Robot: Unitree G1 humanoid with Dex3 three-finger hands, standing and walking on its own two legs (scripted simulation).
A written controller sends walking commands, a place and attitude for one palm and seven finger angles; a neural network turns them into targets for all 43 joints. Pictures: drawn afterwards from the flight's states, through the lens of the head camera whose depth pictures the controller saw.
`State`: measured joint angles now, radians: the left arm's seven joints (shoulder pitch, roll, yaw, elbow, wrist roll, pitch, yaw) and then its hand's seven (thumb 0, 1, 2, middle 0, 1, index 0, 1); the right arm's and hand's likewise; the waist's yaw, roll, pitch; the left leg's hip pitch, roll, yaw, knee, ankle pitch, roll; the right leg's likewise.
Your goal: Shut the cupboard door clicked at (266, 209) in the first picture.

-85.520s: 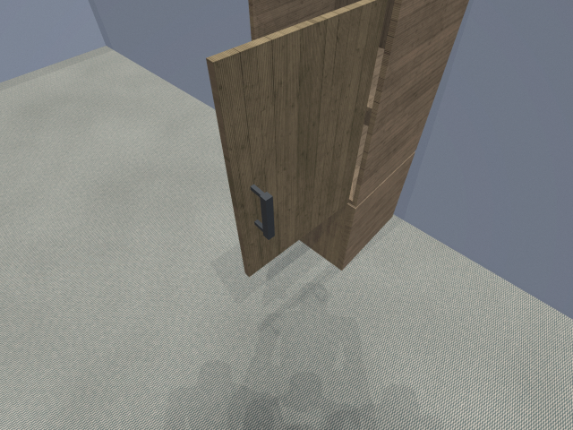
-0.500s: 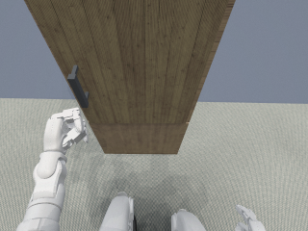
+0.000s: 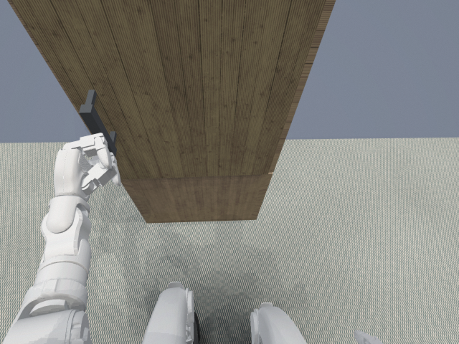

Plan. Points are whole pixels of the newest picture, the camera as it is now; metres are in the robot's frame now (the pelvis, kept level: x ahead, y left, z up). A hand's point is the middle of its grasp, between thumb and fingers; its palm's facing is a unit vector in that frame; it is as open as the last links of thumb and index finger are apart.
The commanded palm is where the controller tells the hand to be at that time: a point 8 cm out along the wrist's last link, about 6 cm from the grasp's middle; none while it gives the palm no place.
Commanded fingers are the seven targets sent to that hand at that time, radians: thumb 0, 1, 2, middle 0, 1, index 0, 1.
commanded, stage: bring the fist close to the handle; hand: left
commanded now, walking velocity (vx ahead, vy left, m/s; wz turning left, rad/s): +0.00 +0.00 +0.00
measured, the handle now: (101, 125) +0.50 +0.25 +0.04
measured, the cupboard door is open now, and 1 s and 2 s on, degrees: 1 0 0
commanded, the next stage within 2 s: push the door shut along its arc in 0.14 s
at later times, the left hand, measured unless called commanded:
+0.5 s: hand (113, 156) +0.42 +0.21 +0.04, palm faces +0.03 -1.00 -0.04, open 3.1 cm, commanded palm +0.41 +0.25 +0.04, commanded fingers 0.00 0.90 0.90 -1.30 -1.50 -1.30 -1.50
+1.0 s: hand (112, 150) +0.44 +0.22 +0.04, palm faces -0.08 -1.00 -0.04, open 3.3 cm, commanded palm +0.48 +0.23 +0.04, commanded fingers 0.00 0.90 0.90 -1.30 -1.50 -1.30 -1.50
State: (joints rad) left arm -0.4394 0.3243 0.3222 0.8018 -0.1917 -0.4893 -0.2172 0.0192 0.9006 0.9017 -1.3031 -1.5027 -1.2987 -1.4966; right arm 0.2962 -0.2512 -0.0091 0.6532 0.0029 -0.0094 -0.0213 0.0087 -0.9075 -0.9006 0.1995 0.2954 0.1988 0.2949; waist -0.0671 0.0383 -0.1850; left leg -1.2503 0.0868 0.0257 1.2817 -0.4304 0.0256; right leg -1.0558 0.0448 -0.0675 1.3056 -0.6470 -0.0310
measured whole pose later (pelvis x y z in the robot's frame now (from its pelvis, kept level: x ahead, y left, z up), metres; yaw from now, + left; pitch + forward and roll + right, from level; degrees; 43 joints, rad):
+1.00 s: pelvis -0.04 +0.00 -0.03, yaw +0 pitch +24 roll -6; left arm -0.87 0.51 0.26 1.16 -0.16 -0.44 -0.38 0.02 0.90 0.90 -1.44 -1.50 -1.42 -1.50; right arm 0.29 -0.28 0.03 0.71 0.02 -0.06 -0.05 0.01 -0.91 -0.90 0.20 0.30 0.20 0.30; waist -0.10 0.04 -0.17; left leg -1.43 0.07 -0.05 1.40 -0.40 0.03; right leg -1.21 0.05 -0.14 1.42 -0.63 -0.04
